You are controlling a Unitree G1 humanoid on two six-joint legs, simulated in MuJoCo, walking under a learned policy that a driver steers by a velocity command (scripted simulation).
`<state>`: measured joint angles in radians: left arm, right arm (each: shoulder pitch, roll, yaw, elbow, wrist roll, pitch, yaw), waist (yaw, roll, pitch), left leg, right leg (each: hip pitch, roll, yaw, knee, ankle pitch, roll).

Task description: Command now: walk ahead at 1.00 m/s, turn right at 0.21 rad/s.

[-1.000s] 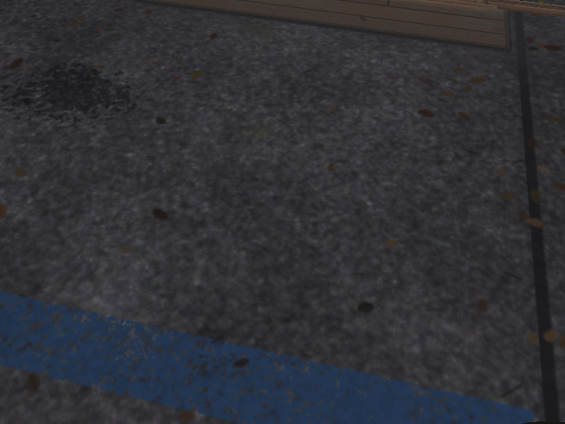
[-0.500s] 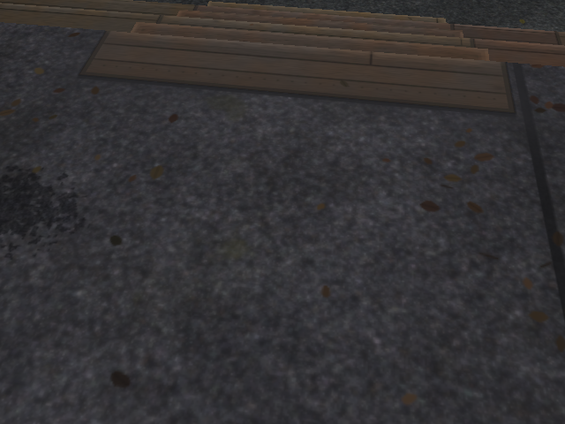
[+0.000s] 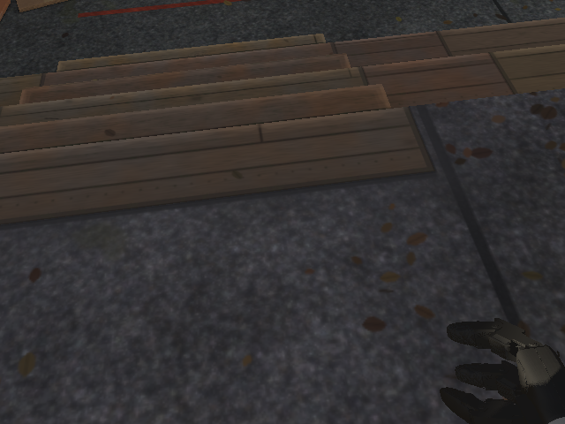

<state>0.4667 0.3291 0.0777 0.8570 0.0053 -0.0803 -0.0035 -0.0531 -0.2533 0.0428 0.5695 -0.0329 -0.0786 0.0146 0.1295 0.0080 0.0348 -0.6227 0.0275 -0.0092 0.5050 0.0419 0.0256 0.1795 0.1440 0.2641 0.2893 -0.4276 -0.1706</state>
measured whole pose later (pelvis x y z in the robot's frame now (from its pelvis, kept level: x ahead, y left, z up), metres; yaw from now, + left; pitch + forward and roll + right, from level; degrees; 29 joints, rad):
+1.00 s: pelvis +0.83 +0.20 +0.00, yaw +31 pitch +0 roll +0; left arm 0.31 0.22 0.00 0.80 0.00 -0.03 0.02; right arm 0.15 -0.23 0.00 0.73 -0.02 -0.04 0.00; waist 0.05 0.02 0.12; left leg -0.41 -0.05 0.13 0.61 -0.21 0.11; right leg -0.43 -0.02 0.06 1.35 -0.44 0.00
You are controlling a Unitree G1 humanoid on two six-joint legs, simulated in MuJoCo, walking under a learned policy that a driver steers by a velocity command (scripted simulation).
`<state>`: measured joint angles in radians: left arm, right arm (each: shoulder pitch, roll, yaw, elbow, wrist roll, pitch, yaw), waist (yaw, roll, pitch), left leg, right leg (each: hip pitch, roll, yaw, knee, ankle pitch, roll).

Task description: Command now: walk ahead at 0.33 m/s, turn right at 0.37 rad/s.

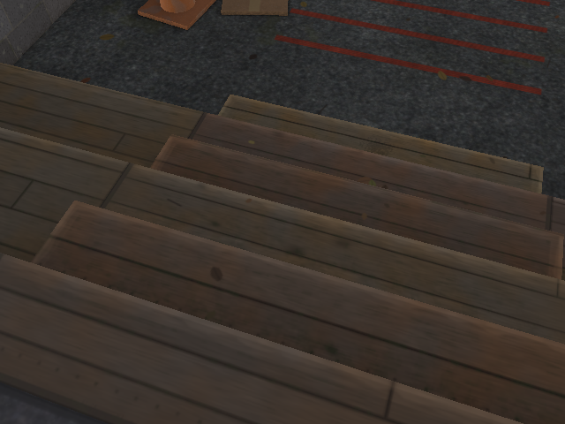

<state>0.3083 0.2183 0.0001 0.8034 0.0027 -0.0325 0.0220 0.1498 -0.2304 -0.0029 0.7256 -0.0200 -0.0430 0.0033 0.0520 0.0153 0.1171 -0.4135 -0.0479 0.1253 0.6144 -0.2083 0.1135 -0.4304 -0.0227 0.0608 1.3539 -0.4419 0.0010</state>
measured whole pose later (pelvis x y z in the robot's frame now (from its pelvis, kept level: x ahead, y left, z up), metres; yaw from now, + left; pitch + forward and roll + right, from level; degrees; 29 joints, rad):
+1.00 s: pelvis +0.15 -0.03 +0.02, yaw -17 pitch +1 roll -2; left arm 0.13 0.27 0.04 0.65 0.02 0.06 0.04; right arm 0.38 -0.27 -0.06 0.75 -0.01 0.05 -0.01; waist -0.05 -0.04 0.02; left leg -0.22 -0.09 -0.13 0.48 -0.26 0.07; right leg -0.52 0.10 0.06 0.94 -0.37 0.01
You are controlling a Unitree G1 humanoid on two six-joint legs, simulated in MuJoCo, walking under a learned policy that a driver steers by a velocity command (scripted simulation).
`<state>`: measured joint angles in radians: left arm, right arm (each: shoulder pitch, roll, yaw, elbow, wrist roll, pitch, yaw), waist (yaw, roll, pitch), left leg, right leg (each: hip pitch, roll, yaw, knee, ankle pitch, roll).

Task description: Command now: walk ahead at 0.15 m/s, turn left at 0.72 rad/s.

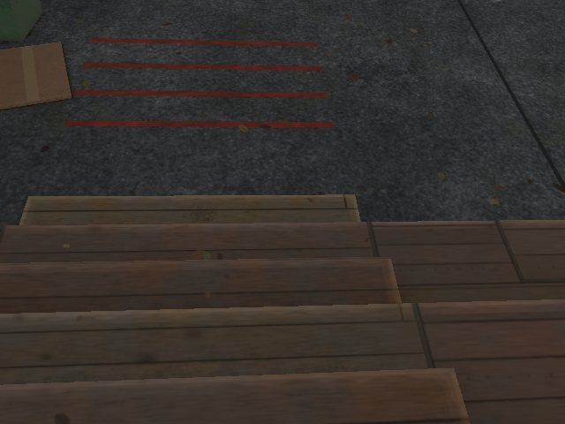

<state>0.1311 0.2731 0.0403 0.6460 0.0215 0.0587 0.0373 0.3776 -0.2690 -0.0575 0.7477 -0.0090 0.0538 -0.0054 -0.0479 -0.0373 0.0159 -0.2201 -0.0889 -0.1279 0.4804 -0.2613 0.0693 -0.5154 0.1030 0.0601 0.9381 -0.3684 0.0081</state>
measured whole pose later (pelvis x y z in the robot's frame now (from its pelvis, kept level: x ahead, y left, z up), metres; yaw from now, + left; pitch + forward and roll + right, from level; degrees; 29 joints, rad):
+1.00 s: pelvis +0.44 +0.06 -0.06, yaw -10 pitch +0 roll +2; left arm 0.07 0.34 0.08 0.67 0.01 0.02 -0.10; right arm 0.51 -0.32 -0.05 0.88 -0.03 -0.11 -0.03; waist -0.06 -0.02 0.02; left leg 0.05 0.03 0.25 0.69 -0.72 -0.02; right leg -0.64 -0.02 -0.07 0.74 0.53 -0.13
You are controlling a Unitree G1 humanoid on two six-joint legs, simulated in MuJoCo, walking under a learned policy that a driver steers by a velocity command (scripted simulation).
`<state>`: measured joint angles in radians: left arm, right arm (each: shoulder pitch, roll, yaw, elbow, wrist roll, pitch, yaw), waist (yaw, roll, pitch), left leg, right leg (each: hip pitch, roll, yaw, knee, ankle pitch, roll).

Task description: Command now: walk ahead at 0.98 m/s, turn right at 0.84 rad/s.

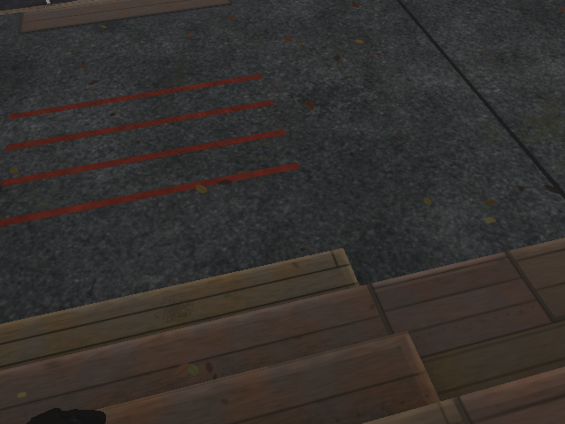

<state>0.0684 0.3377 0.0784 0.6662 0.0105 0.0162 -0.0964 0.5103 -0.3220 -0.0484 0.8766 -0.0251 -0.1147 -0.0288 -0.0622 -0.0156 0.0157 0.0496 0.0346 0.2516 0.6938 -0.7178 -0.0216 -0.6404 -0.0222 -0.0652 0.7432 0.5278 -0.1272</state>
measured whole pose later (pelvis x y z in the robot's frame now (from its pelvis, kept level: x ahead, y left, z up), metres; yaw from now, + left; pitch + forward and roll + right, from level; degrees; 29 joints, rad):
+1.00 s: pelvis +0.83 +0.08 -0.43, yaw +27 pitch +0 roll -3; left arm 0.57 0.27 0.06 1.07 0.02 -0.14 0.00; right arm 0.04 -0.33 -0.08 0.79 -0.03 -0.03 0.05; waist 0.06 0.04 0.02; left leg -0.73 0.03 -0.02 0.96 0.32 0.10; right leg -0.16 -0.04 -0.15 0.92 -0.75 0.04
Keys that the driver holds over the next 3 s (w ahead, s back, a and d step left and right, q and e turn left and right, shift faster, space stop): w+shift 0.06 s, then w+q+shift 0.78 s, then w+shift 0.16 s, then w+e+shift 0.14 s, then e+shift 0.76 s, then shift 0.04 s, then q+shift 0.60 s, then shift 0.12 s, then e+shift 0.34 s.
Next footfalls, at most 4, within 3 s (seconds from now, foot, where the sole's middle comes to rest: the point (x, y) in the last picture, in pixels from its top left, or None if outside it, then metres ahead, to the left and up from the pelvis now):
0.08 right None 0.12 -0.05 -0.86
0.42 left None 0.42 0.06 -1.00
0.76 right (310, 377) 0.78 -0.09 -1.14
1.08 left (210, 346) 0.99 0.24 -1.28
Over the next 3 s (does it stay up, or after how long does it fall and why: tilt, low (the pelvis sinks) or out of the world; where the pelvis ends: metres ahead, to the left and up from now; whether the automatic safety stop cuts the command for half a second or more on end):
stays up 1.37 0.33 -0.80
